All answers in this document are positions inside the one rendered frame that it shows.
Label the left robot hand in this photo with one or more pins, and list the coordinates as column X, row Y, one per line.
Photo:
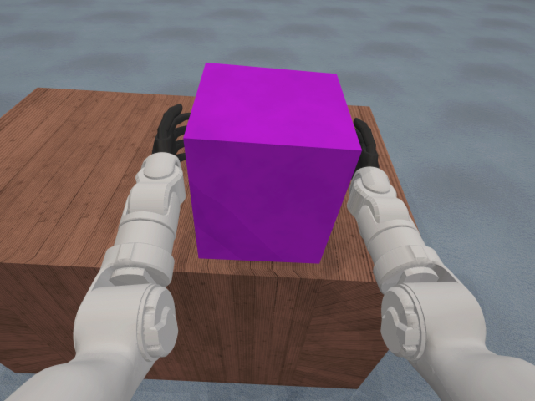
column 167, row 133

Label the pedestal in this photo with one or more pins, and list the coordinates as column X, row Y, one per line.
column 68, row 161

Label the carton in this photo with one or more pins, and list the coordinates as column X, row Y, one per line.
column 270, row 154

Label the right robot hand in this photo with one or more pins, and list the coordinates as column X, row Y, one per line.
column 369, row 155

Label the left robot forearm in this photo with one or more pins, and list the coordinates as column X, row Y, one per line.
column 147, row 230

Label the right robot forearm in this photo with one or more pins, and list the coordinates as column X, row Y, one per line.
column 391, row 237

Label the right robot upper arm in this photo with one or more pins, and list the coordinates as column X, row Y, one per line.
column 438, row 327

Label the left robot upper arm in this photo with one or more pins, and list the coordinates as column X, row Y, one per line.
column 119, row 333

